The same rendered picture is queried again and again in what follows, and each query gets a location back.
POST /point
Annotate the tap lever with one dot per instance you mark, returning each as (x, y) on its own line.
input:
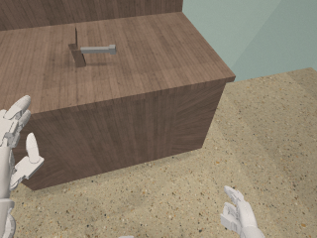
(99, 50)

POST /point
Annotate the robot right hand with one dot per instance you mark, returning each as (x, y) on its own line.
(236, 218)

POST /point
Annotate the robot left hand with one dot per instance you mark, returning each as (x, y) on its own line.
(11, 123)

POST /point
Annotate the robot right forearm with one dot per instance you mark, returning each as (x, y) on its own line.
(251, 232)

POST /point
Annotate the robot left forearm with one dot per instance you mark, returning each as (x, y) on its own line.
(7, 221)

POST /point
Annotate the counter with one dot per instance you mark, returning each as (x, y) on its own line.
(97, 113)

